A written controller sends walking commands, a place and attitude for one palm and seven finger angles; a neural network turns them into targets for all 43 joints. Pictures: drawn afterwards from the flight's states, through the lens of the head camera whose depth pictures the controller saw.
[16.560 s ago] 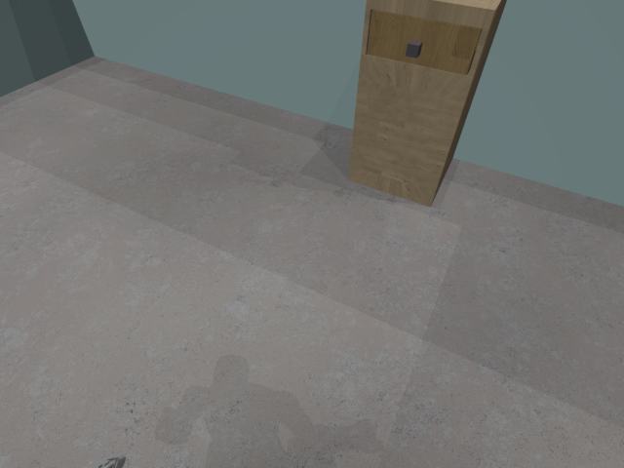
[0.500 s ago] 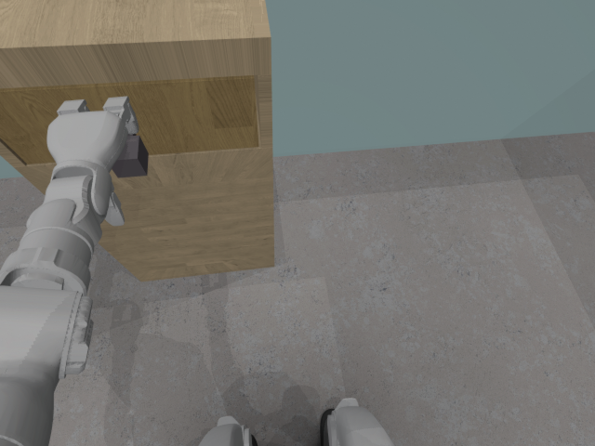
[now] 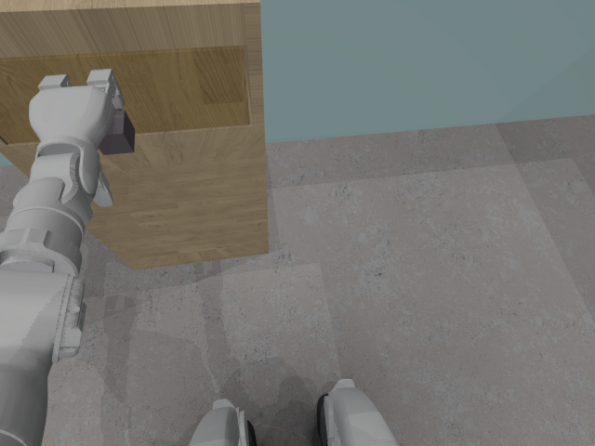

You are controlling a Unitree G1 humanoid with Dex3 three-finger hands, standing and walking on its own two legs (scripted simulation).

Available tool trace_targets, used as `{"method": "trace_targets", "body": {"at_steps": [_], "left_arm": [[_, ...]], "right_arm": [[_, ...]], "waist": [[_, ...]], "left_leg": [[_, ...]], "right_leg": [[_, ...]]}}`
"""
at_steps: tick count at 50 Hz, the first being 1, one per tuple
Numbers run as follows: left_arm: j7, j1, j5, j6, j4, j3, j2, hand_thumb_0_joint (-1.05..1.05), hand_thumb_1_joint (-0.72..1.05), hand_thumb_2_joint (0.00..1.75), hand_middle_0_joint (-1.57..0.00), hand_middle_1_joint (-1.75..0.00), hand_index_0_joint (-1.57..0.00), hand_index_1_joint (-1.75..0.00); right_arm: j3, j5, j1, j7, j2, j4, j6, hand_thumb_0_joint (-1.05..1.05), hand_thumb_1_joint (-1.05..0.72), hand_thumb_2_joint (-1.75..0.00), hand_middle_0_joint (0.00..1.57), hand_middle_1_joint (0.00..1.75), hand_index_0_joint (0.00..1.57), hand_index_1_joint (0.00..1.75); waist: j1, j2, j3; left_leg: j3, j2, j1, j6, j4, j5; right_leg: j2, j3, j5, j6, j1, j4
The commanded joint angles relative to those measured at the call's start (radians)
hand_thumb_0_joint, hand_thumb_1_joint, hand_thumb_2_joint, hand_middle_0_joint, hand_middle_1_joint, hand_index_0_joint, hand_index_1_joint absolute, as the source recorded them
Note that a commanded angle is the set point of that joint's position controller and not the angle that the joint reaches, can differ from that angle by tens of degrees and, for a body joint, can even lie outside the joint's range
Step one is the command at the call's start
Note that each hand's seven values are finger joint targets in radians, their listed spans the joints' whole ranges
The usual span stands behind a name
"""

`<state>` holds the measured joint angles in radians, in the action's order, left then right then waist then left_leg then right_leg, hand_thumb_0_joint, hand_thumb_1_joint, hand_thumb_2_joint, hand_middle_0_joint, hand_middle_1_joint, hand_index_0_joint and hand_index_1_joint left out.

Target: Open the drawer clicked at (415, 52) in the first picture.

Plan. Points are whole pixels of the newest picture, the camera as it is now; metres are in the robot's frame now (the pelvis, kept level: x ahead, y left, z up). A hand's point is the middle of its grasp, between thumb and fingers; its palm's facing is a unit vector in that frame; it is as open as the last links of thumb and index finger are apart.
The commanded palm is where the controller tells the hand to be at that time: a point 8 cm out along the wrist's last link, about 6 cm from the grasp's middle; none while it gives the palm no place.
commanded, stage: lower the fingers behind the handle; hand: left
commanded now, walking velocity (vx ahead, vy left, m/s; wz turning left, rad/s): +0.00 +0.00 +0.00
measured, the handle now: (114, 121) +0.57 +0.22 +0.02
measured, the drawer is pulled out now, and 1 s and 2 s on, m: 0.00 0.00 0.00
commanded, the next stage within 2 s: lift the fingers back up to retry in 0.22 s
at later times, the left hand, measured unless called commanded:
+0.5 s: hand (94, 145) +0.52 +0.23 +0.03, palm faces -0.07 -0.01 -1.00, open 14.1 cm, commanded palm +0.51 +0.22 +0.09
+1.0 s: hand (77, 107) +0.53 +0.23 +0.09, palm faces -0.06 -0.03 -1.00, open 13.8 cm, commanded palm +0.51 +0.23 +0.14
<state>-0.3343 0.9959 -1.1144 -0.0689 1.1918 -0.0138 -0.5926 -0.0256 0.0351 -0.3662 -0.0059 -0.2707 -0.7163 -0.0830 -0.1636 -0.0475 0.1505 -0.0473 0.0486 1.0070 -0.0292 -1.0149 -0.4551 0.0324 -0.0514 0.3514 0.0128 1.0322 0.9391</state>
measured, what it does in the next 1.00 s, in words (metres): stands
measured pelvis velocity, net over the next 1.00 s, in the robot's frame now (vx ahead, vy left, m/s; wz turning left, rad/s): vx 0.04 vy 0.00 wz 0.00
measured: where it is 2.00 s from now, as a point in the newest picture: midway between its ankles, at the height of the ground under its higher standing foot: outside the picture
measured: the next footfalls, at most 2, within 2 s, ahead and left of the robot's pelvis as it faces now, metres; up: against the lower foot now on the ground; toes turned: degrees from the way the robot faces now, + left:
none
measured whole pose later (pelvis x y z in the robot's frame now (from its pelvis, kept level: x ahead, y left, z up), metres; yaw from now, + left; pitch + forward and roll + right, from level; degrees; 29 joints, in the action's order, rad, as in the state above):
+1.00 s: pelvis +0.04 +0.00 +0.04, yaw +0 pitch +19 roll -1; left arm -0.25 0.86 -1.07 -0.07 1.06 -0.01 -0.53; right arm -0.05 0.01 -0.36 -0.01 -0.27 -0.72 -0.11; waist -0.11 -0.06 0.13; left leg -0.07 0.04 0.67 -0.02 -0.74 -0.40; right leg 0.02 -0.04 0.30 0.02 0.70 0.68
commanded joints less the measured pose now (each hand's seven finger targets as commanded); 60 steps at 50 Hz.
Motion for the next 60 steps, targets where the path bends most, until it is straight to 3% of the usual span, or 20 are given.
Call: {"method": "trace_targets", "body": {"at_steps": [1,3,12,14,17,19,27,29,31,34,36,37,39,47,50,52,54,57,59,60], "left_arm": [[0.009,0.325,0.001,0.021,-0.085,0.015,-0.184,0.0,-0.5,0.3,-0.3,-1.2,-0.3,-1.2],[0.012,0.373,0.005,0.015,-0.09,0.013,-0.197,0.0,-0.5,0.3,-0.3,-1.2,-0.3,-1.2],[0.016,0.342,0.008,-0.012,-0.108,0.024,-0.191,0.0,-0.5,0.3,-0.3,-1.2,-0.3,-1.2],[0.01,0.361,0.001,-0.012,-0.102,-0.006,-0.165,0.0,-0.5,0.3,-0.3,-1.2,-0.3,-1.2],[0.001,0.369,0.003,-0.013,-0.138,0.051,-0.235,0.0,-0.5,0.3,-0.3,-1.2,-0.3,-1.2],[-0.007,0.411,0.003,-0.016,-0.207,0.021,-0.194,0.0,-0.5,0.3,-0.3,-1.2,-0.3,-1.2],[-0.019,0.41,0.03,-0.025,-0.277,0.111,-0.304,0.0,-0.5,0.3,-0.3,-1.2,-0.3,-1.2],[-0.027,0.404,0.025,-0.028,-0.288,0.089,-0.272,0.0,-0.5,0.3,-0.3,-1.2,-0.3,-1.2],[-0.032,0.392,0.027,-0.017,-0.261,0.083,-0.262,0.0,-0.5,0.3,-0.3,-1.2,-0.3,-1.2],[-0.027,0.38,0.031,0.0,-0.267,0.059,-0.223,0.0,-0.5,0.3,-0.3,-1.2,-0.3,-1.2],[-0.014,0.339,0.041,0.011,-0.259,0.06,-0.21,0.0,-0.5,0.3,-0.3,-1.2,-0.3,-1.2],[-0.005,0.349,0.045,0.012,-0.26,0.056,-0.204,0.0,-0.5,0.3,-0.3,-1.2,-0.3,-1.2],[0.014,0.325,0.049,0.017,-0.269,0.034,-0.174,0.0,-0.5,0.3,-0.3,-1.2,-0.3,-1.2],[0.041,0.281,0.052,-0.008,-0.308,0.091,-0.237,0.0,-0.5,0.3,-0.3,-1.2,-0.3,-1.2],[0.043,0.235,0.045,0.0,-0.274,0.053,-0.187,0.0,-0.5,0.3,-0.3,-1.2,-0.3,-1.2],[0.046,0.258,0.047,-0.007,-0.284,0.046,-0.175,0.0,-0.5,0.3,-0.3,-1.2,-0.3,-1.2],[0.046,0.295,0.044,-0.026,-0.333,0.029,-0.156,0.0,-0.5,0.3,-0.3,-1.2,-0.3,-1.2],[0.035,0.315,0.046,-0.057,-0.393,0.061,-0.182,0.0,-0.5,0.3,-0.3,-1.2,-0.3,-1.2],[0.022,0.293,0.044,-0.052,-0.351,0.052,-0.163,0.0,-0.5,0.3,-0.3,-1.2,-0.3,-1.2],[0.011,0.293,0.04,-0.048,-0.349,0.083,-0.198,0.0,-0.5,0.3,-0.3,-1.2,-0.3,-1.2]], "right_arm": [[-0.059,-0.001,-0.189,-0.015,-0.181,0.03,0.007,0.0,-0.9,-0.9,0.2,0.3,0.2,0.3],[-0.054,-0.002,-0.191,-0.019,-0.183,0.027,0.013,0.0,-0.9,-0.9,0.2,0.3,0.2,0.3],[-0.055,0.002,-0.193,-0.021,-0.18,0.027,0.026,0.0,-0.9,-0.9,0.2,0.3,0.2,0.3],[-0.056,0.0,-0.193,-0.022,-0.176,0.025,0.03,0.0,-0.9,-0.9,0.2,0.3,0.2,0.3],[-0.055,0.005,-0.2,-0.021,-0.186,0.022,0.027,0.0,-0.9,-0.9,0.2,0.3,0.2,0.3],[-0.067,0.005,-0.207,-0.017,-0.175,0.025,0.03,0.0,-0.9,-0.9,0.2,0.3,0.2,0.3],[-0.062,0.001,-0.189,-0.024,-0.182,0.015,0.016,0.0,-0.9,-0.9,0.2,0.3,0.2,0.3],[-0.066,0.0,-0.188,-0.023,-0.175,0.013,0.017,0.0,-0.9,-0.9,0.2,0.3,0.2,0.3],[-0.066,-0.002,-0.183,-0.021,-0.177,0.008,0.013,0.0,-0.9,-0.9,0.2,0.3,0.2,0.3],[-0.07,-0.003,-0.181,-0.018,-0.173,0.011,0.007,0.0,-0.9,-0.9,0.2,0.3,0.2,0.3],[-0.073,-0.006,-0.18,-0.014,-0.172,0.01,0.003,0.0,-0.9,-0.9,0.2,0.3,0.2,0.3],[-0.074,-0.007,-0.182,-0.016,-0.173,0.01,-0.002,0.0,-0.9,-0.9,0.2,0.3,0.2,0.3],[-0.077,-0.013,-0.176,-0.015,-0.17,0.016,-0.005,0.0,-0.9,-0.9,0.2,0.3,0.2,0.3],[-0.077,-0.015,-0.146,-0.022,-0.169,0.027,-0.021,0.0,-0.9,-0.9,0.2,0.3,0.2,0.3],[-0.077,-0.022,-0.137,-0.02,-0.165,0.034,-0.019,0.0,-0.9,-0.9,0.2,0.3,0.2,0.3],[-0.082,-0.022,-0.139,-0.022,-0.166,0.036,-0.019,0.0,-0.9,-0.9,0.2,0.3,0.2,0.3],[-0.088,-0.02,-0.145,-0.023,-0.159,0.041,-0.015,0.0,-0.9,-0.9,0.2,0.3,0.2,0.3],[-0.094,-0.01,-0.144,-0.026,-0.158,0.037,-0.013,0.0,-0.9,-0.9,0.2,0.3,0.2,0.3],[-0.093,-0.01,-0.143,-0.021,-0.155,0.025,-0.013,0.0,-0.9,-0.9,0.2,0.3,0.2,0.3],[-0.091,-0.008,-0.139,-0.02,-0.16,0.022,-0.013,0.0,-0.9,-0.9,0.2,0.3,0.2,0.3]], "waist": [[-0.036,-0.036,0.4],[-0.047,-0.03,0.38],[-0.033,-0.04,0.4],[-0.047,-0.05,0.377],[-0.024,-0.054,0.439],[-0.028,-0.113,0.488],[0.001,-0.079,0.483],[0.0,-0.106,0.485],[-0.002,-0.09,0.431],[0.006,-0.111,0.456],[0.021,-0.09,0.462],[0.012,-0.059,0.456],[0.02,-0.068,0.43],[0.048,-0.022,0.388],[0.046,-0.007,0.337],[0.036,0.007,0.354],[0.035,-0.027,0.397],[0.038,-0.038,0.444],[0.035,-0.049,0.395],[0.041,-0.033,0.397]], "left_leg": [[0.058,-0.05,-0.281,-0.012,0.13,0.272],[0.061,-0.05,-0.26,-0.016,0.133,0.238],[0.065,-0.048,-0.279,-0.014,0.131,0.252],[0.067,-0.048,-0.273,-0.014,0.132,0.229],[0.068,-0.049,-0.292,-0.012,0.132,0.27],[0.073,-0.046,-0.375,-0.005,0.141,0.315],[0.064,-0.051,-0.426,-0.01,0.199,0.364],[0.065,-0.051,-0.463,-0.006,0.21,0.401],[0.062,-0.05,-0.465,-0.003,0.227,0.403],[0.057,-0.048,-0.522,0.004,0.244,0.477],[0.05,-0.049,-0.537,0.003,0.255,0.51],[0.055,-0.046,-0.552,0.004,0.262,0.546],[0.05,-0.045,-0.562,0.005,0.279,0.563],[0.027,-0.053,-0.568,-0.003,0.322,0.6],[0.019,-0.053,-0.549,-0.002,0.336,0.576],[0.02,-0.052,-0.57,-0.004,0.332,0.591],[0.025,-0.054,-0.606,-0.002,0.329,0.612],[0.032,-0.052,-0.645,-0.001,0.313,0.682],[0.031,-0.052,-0.629,0.002,0.313,0.666],[0.028,-0.053,-0.61,0.0,0.314,0.651]], "right_leg": [[-0.074,0.001,-0.153,-0.038,-0.234,-0.113],[-0.071,0.003,-0.13,-0.035,-0.226,-0.117],[-0.073,0.001,-0.13,-0.04,-0.219,-0.112],[-0.073,0.0,-0.114,-0.039,-0.196,-0.115],[-0.073,0.003,-0.143,-0.041,-0.24,-0.107],[-0.076,-0.002,-0.162,-0.041,-0.24,-0.122],[-0.077,0.008,-0.225,-0.038,-0.37,-0.182],[-0.078,0.004,-0.245,-0.04,-0.371,-0.191],[-0.079,0.001,-0.245,-0.04,-0.379,-0.207],[-0.079,-0.002,-0.297,-0.04,-0.409,-0.221],[-0.079,0.0,-0.332,-0.04,-0.453,-0.235],[-0.08,-0.002,-0.36,-0.039,-0.469,-0.239],[-0.078,-0.001,-0.371,-0.037,-0.479,-0.255],[-0.073,0.013,-0.451,-0.038,-0.589,-0.288],[-0.071,0.008,-0.445,-0.038,-0.576,-0.294],[-0.072,0.012,-0.45,-0.037,-0.579,-0.299],[-0.072,0.015,-0.455,-0.036,-0.579,-0.295],[-0.072,0.018,-0.489,-0.036,-0.587,-0.286],[-0.074,0.013,-0.472,-0.036,-0.557,-0.286],[-0.072,0.014,-0.474,-0.035,-0.571,-0.282]]}}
